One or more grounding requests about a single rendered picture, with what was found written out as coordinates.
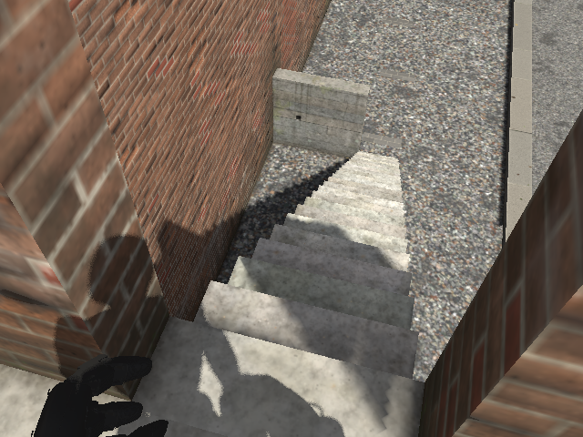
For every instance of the stairs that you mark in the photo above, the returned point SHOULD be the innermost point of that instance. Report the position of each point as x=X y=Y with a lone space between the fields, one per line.
x=332 y=280

